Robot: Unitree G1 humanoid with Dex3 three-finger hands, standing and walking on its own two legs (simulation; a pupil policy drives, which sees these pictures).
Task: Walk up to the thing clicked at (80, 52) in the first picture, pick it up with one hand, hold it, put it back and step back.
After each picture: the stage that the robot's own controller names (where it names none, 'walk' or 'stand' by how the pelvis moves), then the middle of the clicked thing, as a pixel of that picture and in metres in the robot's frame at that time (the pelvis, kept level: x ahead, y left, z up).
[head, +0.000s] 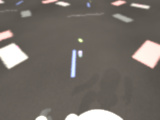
stand; (80, 53) +1.30 +0.21 -0.72
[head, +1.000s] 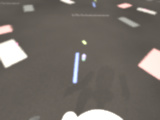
walk; (83, 57) +1.17 +0.07 -0.71
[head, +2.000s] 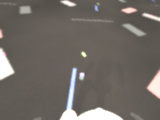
walk; (81, 76) +0.74 +0.06 -0.71
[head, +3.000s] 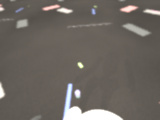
walk; (77, 94) +0.46 +0.18 -0.70
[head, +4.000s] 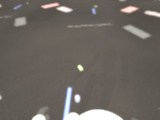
stand; (77, 98) +0.39 +0.14 -0.72
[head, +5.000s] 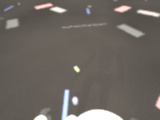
stand; (75, 101) +0.36 +0.16 -0.72
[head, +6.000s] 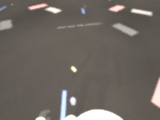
stand; (73, 101) +0.35 +0.19 -0.72
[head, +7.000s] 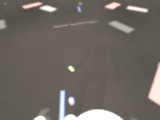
stand; (71, 101) +0.34 +0.21 -0.72
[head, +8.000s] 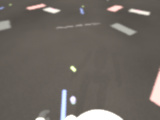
stand; (73, 100) +0.37 +0.19 -0.73
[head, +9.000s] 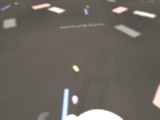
stand; (75, 99) +0.38 +0.16 -0.72
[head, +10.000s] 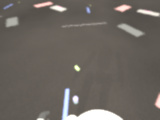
stand; (75, 99) +0.37 +0.15 -0.73
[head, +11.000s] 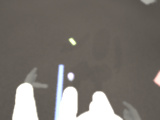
go down; (70, 76) +0.42 +0.16 -0.55
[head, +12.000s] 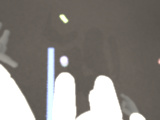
go down; (64, 61) +0.46 +0.22 -0.35
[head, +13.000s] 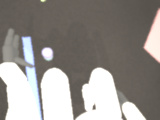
close in; (47, 54) +0.44 +0.25 -0.25
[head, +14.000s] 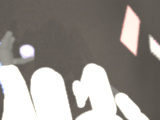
close; (27, 53) +0.43 +0.28 -0.22
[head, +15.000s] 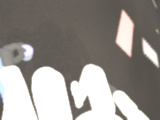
lift; (26, 53) +0.42 +0.29 -0.23
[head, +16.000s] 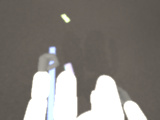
hold; (69, 70) +0.38 +0.18 -0.35
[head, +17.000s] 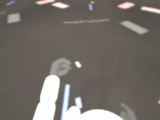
hold; (78, 103) +0.33 +0.10 -0.69
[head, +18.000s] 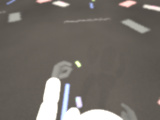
hold; (78, 102) +0.32 +0.11 -0.70
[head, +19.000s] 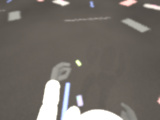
close; (79, 100) +0.33 +0.09 -0.70
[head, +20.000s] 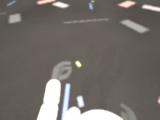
stand; (80, 101) +0.34 +0.09 -0.70
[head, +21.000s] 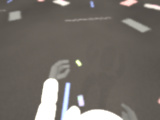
stand; (80, 100) +0.34 +0.08 -0.70
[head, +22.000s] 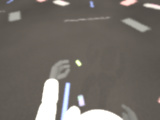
stand; (81, 100) +0.34 +0.08 -0.70
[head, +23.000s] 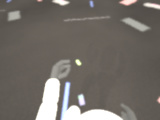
stand; (81, 99) +0.34 +0.07 -0.70
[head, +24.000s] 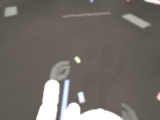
stand; (81, 97) +0.34 +0.07 -0.69
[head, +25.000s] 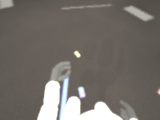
stand; (81, 92) +0.36 +0.06 -0.65
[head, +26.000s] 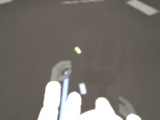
close; (82, 88) +0.37 +0.06 -0.61
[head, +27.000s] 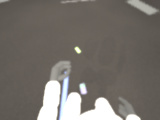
close; (83, 88) +0.36 +0.05 -0.61
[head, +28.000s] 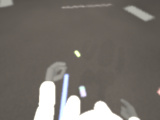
close; (82, 91) +0.37 +0.05 -0.64
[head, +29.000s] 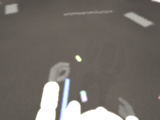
close; (83, 96) +0.35 +0.04 -0.67
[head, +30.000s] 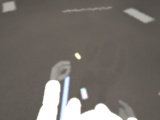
close; (84, 93) +0.36 +0.04 -0.65
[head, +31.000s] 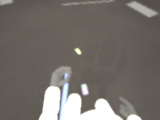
close; (84, 89) +0.37 +0.04 -0.62
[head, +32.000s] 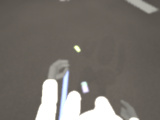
close; (84, 87) +0.38 +0.03 -0.61
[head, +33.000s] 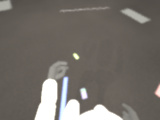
close; (83, 93) +0.36 +0.02 -0.67
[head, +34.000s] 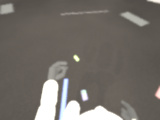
close; (84, 95) +0.37 +0.01 -0.67
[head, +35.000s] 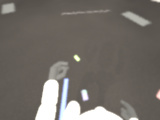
close; (84, 95) +0.36 +0.01 -0.67
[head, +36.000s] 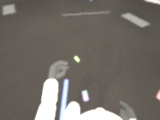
close; (85, 95) +0.36 +0.01 -0.67
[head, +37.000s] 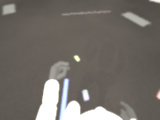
close; (85, 95) +0.37 +0.00 -0.67
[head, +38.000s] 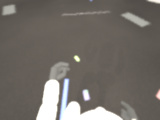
close; (86, 95) +0.37 +0.00 -0.68
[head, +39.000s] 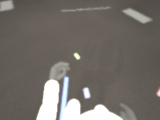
close; (86, 92) +0.37 -0.01 -0.66
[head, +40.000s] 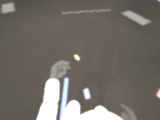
close; (86, 93) +0.38 -0.01 -0.67
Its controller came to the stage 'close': yes
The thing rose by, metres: 0.01
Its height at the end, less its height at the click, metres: -0.02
